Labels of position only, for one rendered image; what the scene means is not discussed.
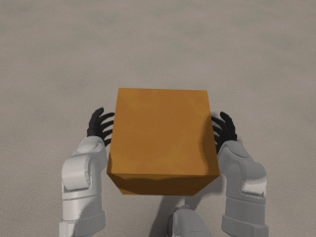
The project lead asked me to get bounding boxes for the robot right thigh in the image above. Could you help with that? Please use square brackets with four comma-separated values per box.
[173, 208, 212, 237]

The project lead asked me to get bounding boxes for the right robot hand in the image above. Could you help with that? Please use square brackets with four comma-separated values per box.
[211, 112, 237, 155]

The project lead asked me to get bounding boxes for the right robot shin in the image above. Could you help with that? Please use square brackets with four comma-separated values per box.
[172, 204, 190, 237]

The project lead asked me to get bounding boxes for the carton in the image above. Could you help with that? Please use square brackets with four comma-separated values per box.
[107, 88, 220, 197]

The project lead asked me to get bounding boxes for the robot left forearm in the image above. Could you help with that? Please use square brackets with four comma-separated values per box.
[58, 135, 109, 237]

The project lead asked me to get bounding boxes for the left robot hand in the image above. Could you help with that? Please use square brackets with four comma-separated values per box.
[87, 107, 115, 147]

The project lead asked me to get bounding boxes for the robot right forearm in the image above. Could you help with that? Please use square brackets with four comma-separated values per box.
[217, 140, 269, 237]

